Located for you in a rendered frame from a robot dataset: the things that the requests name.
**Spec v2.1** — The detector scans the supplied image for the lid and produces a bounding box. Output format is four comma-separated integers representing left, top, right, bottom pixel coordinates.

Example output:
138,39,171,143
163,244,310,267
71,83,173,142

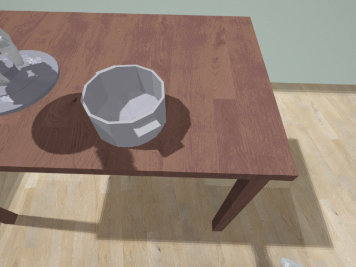
0,50,60,116

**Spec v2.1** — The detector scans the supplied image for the table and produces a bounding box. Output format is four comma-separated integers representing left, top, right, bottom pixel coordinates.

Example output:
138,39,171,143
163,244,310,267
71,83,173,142
0,11,299,231

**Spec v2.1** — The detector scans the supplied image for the pot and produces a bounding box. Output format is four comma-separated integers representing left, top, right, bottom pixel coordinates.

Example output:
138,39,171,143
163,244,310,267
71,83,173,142
80,65,166,147

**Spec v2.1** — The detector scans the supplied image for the knob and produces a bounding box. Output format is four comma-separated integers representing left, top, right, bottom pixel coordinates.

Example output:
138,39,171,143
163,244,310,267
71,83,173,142
0,60,18,80

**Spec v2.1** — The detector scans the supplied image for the left robot hand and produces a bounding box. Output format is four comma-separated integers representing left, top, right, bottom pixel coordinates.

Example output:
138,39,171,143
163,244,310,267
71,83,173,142
0,28,24,86

